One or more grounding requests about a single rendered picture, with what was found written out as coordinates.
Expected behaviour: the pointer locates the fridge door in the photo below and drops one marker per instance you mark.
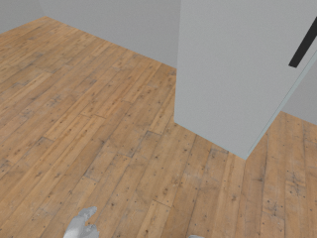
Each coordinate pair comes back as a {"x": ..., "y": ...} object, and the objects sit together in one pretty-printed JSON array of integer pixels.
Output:
[{"x": 233, "y": 67}]

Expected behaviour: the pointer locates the handle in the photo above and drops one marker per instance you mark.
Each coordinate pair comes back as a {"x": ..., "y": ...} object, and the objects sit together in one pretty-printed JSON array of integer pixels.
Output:
[{"x": 305, "y": 45}]

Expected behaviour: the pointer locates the left robot hand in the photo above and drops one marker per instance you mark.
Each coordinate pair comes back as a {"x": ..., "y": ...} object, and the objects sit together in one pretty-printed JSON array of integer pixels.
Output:
[{"x": 77, "y": 228}]

